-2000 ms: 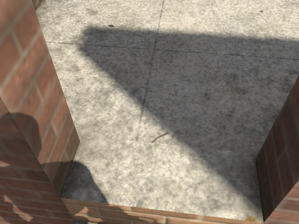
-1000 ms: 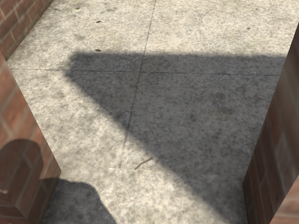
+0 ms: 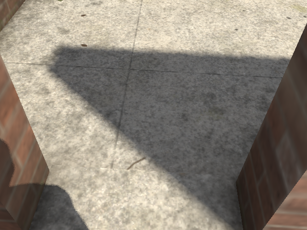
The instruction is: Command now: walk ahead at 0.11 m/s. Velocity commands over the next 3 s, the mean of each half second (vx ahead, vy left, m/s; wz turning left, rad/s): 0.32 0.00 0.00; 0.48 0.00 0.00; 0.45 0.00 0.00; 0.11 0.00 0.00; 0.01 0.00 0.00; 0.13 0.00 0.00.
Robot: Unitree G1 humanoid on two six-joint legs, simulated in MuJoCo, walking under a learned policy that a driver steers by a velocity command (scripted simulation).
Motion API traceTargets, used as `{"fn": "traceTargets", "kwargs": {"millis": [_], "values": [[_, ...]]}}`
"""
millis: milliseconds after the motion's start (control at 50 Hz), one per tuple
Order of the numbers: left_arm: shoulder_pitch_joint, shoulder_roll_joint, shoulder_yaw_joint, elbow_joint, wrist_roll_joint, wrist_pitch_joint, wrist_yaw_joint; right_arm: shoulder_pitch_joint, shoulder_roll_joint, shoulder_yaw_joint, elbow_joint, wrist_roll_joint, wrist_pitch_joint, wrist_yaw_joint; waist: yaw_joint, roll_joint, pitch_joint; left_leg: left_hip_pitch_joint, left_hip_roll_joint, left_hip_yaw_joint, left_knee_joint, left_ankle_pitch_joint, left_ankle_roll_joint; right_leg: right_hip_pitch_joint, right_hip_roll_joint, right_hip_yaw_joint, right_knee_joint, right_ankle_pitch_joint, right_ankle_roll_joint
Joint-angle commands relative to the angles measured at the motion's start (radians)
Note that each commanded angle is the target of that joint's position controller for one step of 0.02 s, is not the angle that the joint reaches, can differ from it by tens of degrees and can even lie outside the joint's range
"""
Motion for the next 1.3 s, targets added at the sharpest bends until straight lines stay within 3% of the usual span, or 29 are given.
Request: {"fn": "traceTargets", "kwargs": {"millis": [20,120,220,280,320,360,420,460,520,540,600,620,640,660,700,740,800,880,940,980,1040,1060,1080,1100,1120,1160,1200,1240,1300], "values": [[0.093,0.066,0.021,0.04,-0.017,0.023,0.049,0.041,-0.16,-0.053,-0.064,-0.019,-0.016,-0.012,0.026,0.124,0.005,0.156,0.1,-0.195,-0.168,0.232,0.172,-0.136,0.044,-0.068,-0.011,-0.006,-0.045],[0.043,0.058,0.023,0.06,-0.027,-0.029,0.06,0.09,-0.204,-0.095,-0.097,-0.004,-0.025,-0.032,-0.024,0.206,0.094,0.096,0.202,-0.357,-0.261,-0.363,0.243,-0.306,0.06,-0.046,0.11,-0.082,-0.129],[0.178,0.069,0.031,0.082,-0.025,-0.037,0.064,-0.031,-0.173,-0.088,-0.155,0.02,-0.048,-0.028,0.051,0.106,0.111,-0.151,0.116,-0.235,-0.103,-0.261,0.203,-0.107,0.048,-0.018,-0.024,-0.039,-0.191],[0.396,0.216,0.082,0.127,-0.021,-0.044,0.059,-0.133,-0.122,-0.053,-0.208,0.021,-0.09,-0.017,0.133,-0.214,0.145,-0.576,-0.041,0.049,0.399,-0.135,0.109,0.173,-0.229,0.466,-0.35,-0.291,-0.383],[0.45,0.151,0.066,0.124,0.036,-0.062,0.07,-0.164,-0.152,-0.063,-0.22,0.055,-0.121,-0.015,0.184,-0.099,0.083,-0.843,-0.028,-0.137,1.176,-0.149,0.028,0.33,-0.374,0.661,-0.397,-0.134,-0.468],[0.38,0.076,0.021,0.118,0.055,-0.083,0.079,-0.202,-0.099,-0.039,-0.32,0.058,-0.125,-0.021,0.115,-0.048,0.092,-1.152,-0.01,-0.262,1.789,-0.131,-0.021,0.427,-0.361,0.501,-0.292,0.205,-0.384],[0.432,-0.02,-0.014,0.153,0.084,-0.064,0.089,-0.268,0.009,0.022,-0.411,0.065,-0.16,0.049,0.054,0.044,0.151,-1.212,-0.02,-0.235,1.957,-0.106,0.071,0.303,-0.247,0.213,-0.314,0.391,-0.258],[0.338,-0.016,-0.022,0.13,0.062,-0.066,0.09,-0.296,0.039,0.053,-0.46,0.073,-0.152,0.088,-0.018,0.014,0.211,-1.18,0.004,-0.233,1.885,-0.097,0.106,0.091,-0.192,0.05,-0.389,0.417,-0.21],[0.203,0.029,-0.032,0.08,0.001,-0.053,0.08,-0.338,-0.013,0.079,-0.495,0.037,-0.141,0.09,-0.109,0.043,0.084,-0.582,0.056,0.006,1.256,0.117,0.097,-0.28,-0.049,-0.199,-0.527,0.589,-0.192],[0.376,0.119,-0.012,0.122,-0.04,-0.049,0.083,-0.409,-0.014,0.089,-0.523,0.04,-0.146,0.069,-0.064,-0.034,-0.047,-0.265,-0.05,0.183,0.971,-0.269,0.093,-0.273,-0.056,-0.187,-0.533,0.928,-0.238],[0.398,0.344,0.06,0.128,-0.024,-0.058,0.057,-0.084,-0.187,-0.015,-0.368,-0.014,-0.121,0.058,-0.202,-0.264,-0.206,-0.077,-0.145,0.044,0.689,-0.261,0.157,0.134,-0.156,-0.09,-0.032,2.099,-0.247],[0.279,0.293,0.066,0.032,-0.013,-0.073,0.044,0.076,-0.344,-0.073,-0.27,-0.03,-0.107,0.043,-0.202,0.016,-0.259,0.071,0.05,-0.462,0.415,-0.019,0.268,-0.099,-0.041,-0.046,0.345,1.862,-0.172],[0.164,0.184,0.053,-0.003,0.0,-0.095,0.023,0.348,-0.381,-0.09,-0.126,-0.036,-0.09,0.013,-0.234,0.39,-0.341,0.243,0.175,-1.005,-0.165,-0.092,0.29,-0.334,0.187,0.158,0.837,0.378,-0.171],[0.145,0.049,0.039,-0.035,-0.03,-0.12,-0.022,0.28,-0.258,-0.058,-0.094,-0.048,-0.105,0.003,-0.158,0.313,-0.278,0.128,0.255,-1.187,-0.268,-0.251,0.333,-0.534,0.309,0.474,1.417,0.239,-0.178],[-0.069,-0.087,-0.012,-0.231,-0.007,-0.152,-0.062,0.118,-0.101,-0.036,-0.015,0.009,-0.159,0.023,-0.032,0.165,0.096,-0.097,0.249,-0.892,-0.14,-0.242,0.296,-0.919,0.294,0.491,1.708,0.24,-0.242],[0.051,-0.176,-0.065,-0.254,0.012,-0.143,-0.065,0.028,0.091,-0.003,0.05,0.008,-0.191,0.039,0.116,0.023,0.127,-0.197,0.18,-0.538,-0.032,-0.021,0.213,-0.972,0.265,0.505,1.815,0.32,-0.255],[0.126,-0.138,-0.079,-0.229,-0.037,-0.1,-0.066,-0.044,0.104,-0.001,0.061,-0.008,-0.192,0.041,0.199,0.042,0.077,-0.143,0.209,-0.251,-0.117,0.204,0.214,-1.139,0.243,0.371,2.0,0.205,-0.221],[0.066,-0.144,-0.099,-0.312,-0.054,-0.004,0.029,-0.004,0.004,-0.01,0.083,0.039,-0.169,0.04,0.193,0.01,0.14,-0.336,0.141,0.052,-0.259,0.209,0.143,-1.102,0.142,0.208,1.669,0.234,-0.141],[-0.224,-0.174,-0.146,-0.419,-0.019,0.004,0.063,0.226,-0.072,-0.043,0.138,0.061,-0.16,0.023,0.039,0.087,0.063,-0.205,0.201,-0.01,-0.527,0.314,0.23,-0.96,0.015,-0.05,1.371,0.15,-0.113],[-0.167,-0.126,-0.117,-0.378,-0.029,-0.015,0.053,0.228,-0.107,-0.055,0.155,0.091,-0.171,0.02,0.102,0.2,-0.066,-0.138,0.154,0.114,-0.458,1.045,0.214,-0.509,0.067,-0.144,1.015,0.095,-0.194],[-0.002,-0.007,-0.04,-0.315,-0.03,-0.005,0.027,0.296,-0.249,-0.086,0.198,0.051,-0.19,0.006,0.211,0.42,-0.194,0.324,0.25,0.069,-0.103,1.782,0.227,-0.422,0.19,-0.111,0.691,-0.318,-0.223],[0.184,0.051,-0.01,-0.257,-0.008,-0.009,0.029,0.219,-0.238,-0.106,0.137,0.017,-0.185,0.001,0.229,0.377,-0.243,0.299,0.276,0.017,0.079,1.739,0.251,-0.287,0.147,0.125,0.582,-0.287,-0.252],[0.35,0.123,0.028,-0.159,0.022,0.017,0.056,0.239,-0.164,-0.106,0.122,0.017,-0.197,0.038,0.208,0.076,-0.318,-0.073,0.115,0.01,0.337,1.372,0.214,-0.049,-0.055,0.617,0.32,-0.444,-0.37],[0.519,0.203,0.066,-0.128,0.061,0.034,0.077,0.111,-0.088,-0.096,0.11,0.014,-0.219,0.073,0.294,-0.135,-0.352,-0.379,-0.07,-0.146,0.799,0.269,0.204,0.125,-0.155,1.09,-0.128,-0.647,-0.489],[0.507,0.139,0.06,-0.084,0.066,0.008,0.101,-0.029,-0.016,-0.094,0.068,0.023,-0.24,0.114,0.276,-0.134,-0.265,-0.588,-0.148,-0.368,1.366,0.132,0.19,0.016,-0.202,1.188,-0.18,-0.61,-0.454],[0.399,-0.091,0.013,0.014,0.035,-0.043,0.074,-0.228,0.064,-0.055,-0.084,0.04,-0.248,0.14,0.149,-0.006,0.0,-0.816,-0.081,-0.322,1.534,0.14,0.246,-0.256,-0.183,0.804,-0.032,-0.482,-0.329],[0.247,-0.22,-0.006,0.064,0.037,-0.062,0.05,-0.064,0.057,-0.046,-0.06,0.041,-0.209,0.107,-0.017,0.068,0.072,-0.701,-0.046,-0.32,1.502,0.194,0.236,-0.445,-0.119,0.504,-0.011,-0.265,-0.212],[0.18,-0.154,0.009,0.061,0.014,-0.066,0.033,0.082,0.076,-0.037,-0.008,0.065,-0.161,0.048,-0.077,0.035,0.138,-0.675,-0.032,-0.26,1.343,0.174,0.192,-0.535,-0.101,0.277,-0.032,-0.107,-0.156],[0.273,-0.037,0.026,0.022,0.008,-0.07,0.085,0.012,-0.038,-0.069,-0.1,0.027,-0.139,-0.038,-0.013,-0.066,0.165,-0.685,0.007,-0.146,1.086,0.179,0.084,-0.548,-0.071,0.204,-0.268,-0.158,-0.248]]}}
